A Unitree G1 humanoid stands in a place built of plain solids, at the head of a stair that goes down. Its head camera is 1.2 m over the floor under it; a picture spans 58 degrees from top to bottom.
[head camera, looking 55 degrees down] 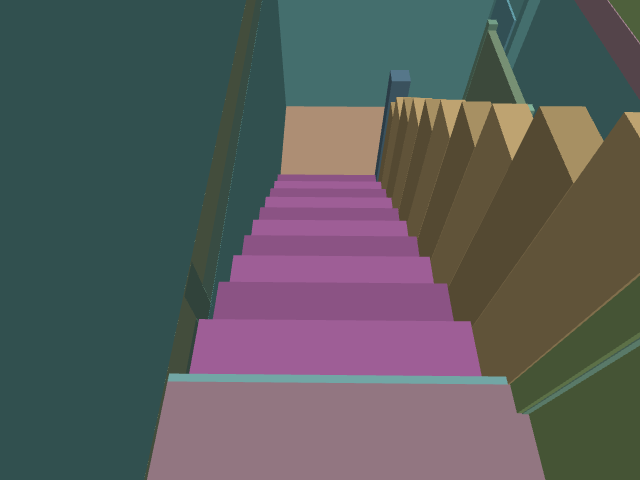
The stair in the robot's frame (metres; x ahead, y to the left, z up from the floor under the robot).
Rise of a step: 0.18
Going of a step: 0.25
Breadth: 0.94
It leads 1 degrees to the right of straight ahead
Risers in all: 11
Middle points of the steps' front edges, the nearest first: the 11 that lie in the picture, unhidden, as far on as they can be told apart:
0.39 -0.05 0.00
0.63 -0.05 -0.18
0.88 -0.05 -0.36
1.13 -0.05 -0.54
1.38 -0.06 -0.72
1.62 -0.06 -0.90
1.87 -0.06 -1.08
2.12 -0.06 -1.26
2.37 -0.07 -1.45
2.61 -0.07 -1.63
2.86 -0.07 -1.81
